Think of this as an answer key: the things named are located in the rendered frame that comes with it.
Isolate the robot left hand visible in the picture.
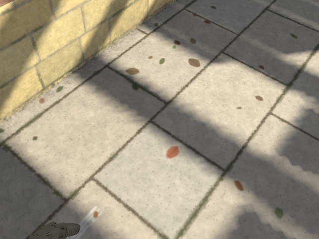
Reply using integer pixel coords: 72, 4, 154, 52
27, 221, 81, 239

